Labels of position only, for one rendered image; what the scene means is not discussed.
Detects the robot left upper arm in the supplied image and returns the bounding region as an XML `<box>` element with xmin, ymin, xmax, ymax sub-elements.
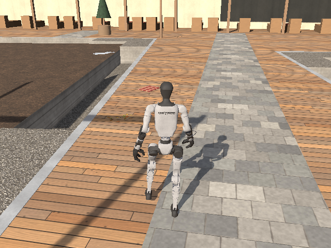
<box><xmin>141</xmin><ymin>104</ymin><xmax>156</xmax><ymax>133</ymax></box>

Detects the robot left forearm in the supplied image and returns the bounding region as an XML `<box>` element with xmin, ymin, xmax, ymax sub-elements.
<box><xmin>134</xmin><ymin>125</ymin><xmax>146</xmax><ymax>150</ymax></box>

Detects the robot right upper arm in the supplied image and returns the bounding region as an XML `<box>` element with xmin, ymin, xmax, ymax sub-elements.
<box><xmin>177</xmin><ymin>104</ymin><xmax>191</xmax><ymax>132</ymax></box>

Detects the robot right shin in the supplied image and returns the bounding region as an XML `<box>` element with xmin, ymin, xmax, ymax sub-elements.
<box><xmin>172</xmin><ymin>176</ymin><xmax>180</xmax><ymax>210</ymax></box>

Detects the robot left hand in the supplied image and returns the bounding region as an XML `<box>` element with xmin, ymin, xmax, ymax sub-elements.
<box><xmin>133</xmin><ymin>148</ymin><xmax>145</xmax><ymax>162</ymax></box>

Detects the robot right hand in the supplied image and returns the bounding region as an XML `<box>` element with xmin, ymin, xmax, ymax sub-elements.
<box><xmin>182</xmin><ymin>139</ymin><xmax>194</xmax><ymax>148</ymax></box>

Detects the right robot thigh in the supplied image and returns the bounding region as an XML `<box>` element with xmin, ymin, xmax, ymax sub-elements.
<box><xmin>171</xmin><ymin>145</ymin><xmax>183</xmax><ymax>185</ymax></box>

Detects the robot right forearm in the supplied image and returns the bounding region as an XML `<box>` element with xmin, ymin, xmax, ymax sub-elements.
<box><xmin>185</xmin><ymin>124</ymin><xmax>193</xmax><ymax>141</ymax></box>

